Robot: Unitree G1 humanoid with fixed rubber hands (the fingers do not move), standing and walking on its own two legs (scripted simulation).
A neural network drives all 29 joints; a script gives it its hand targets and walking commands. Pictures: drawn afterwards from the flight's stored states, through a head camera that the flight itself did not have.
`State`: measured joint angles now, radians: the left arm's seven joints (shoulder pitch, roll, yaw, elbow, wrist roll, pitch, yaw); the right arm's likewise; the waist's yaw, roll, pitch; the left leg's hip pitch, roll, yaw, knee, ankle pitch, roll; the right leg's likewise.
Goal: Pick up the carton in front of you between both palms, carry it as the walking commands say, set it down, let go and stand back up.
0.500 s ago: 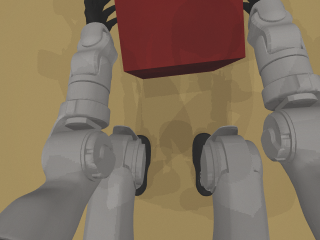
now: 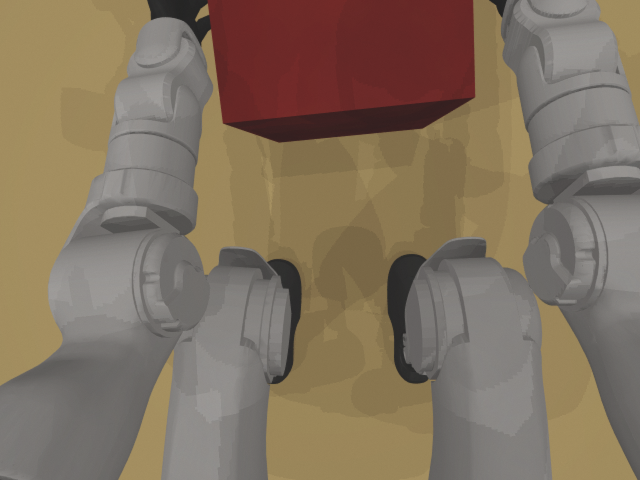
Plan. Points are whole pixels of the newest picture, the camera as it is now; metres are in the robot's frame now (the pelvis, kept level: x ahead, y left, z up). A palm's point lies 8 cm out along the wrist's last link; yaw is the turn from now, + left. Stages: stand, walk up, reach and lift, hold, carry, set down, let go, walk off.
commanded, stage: set down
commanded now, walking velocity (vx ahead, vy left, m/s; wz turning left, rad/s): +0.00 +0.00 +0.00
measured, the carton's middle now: (340, 33) +0.54 -0.03 -0.23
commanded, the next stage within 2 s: let go in 1.64 s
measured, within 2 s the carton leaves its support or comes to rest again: neither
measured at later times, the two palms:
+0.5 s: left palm (174, 47) +0.53 +0.14 -0.18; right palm (550, 8) +0.53 -0.23 -0.19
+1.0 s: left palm out of the picture +0.54 +0.14 -0.04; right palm out of the picture +0.55 -0.24 -0.04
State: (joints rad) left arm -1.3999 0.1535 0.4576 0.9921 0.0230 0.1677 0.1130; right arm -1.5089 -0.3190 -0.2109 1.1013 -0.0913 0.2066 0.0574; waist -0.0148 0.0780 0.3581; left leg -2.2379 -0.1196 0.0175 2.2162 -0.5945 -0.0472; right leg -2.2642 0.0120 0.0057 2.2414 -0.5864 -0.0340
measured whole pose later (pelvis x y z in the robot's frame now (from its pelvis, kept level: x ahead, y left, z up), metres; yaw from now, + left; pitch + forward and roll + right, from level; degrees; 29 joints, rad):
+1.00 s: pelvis +0.01 +0.00 +0.08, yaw -1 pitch +42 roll +3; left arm -1.24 0.16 0.28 0.85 -0.10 0.16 0.20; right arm -1.39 -0.48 -0.14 1.09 0.09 0.15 0.03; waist 0.03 0.02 0.13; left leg -2.11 -0.09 0.01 1.95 -0.57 -0.03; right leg -2.14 0.04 0.03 1.97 -0.55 -0.01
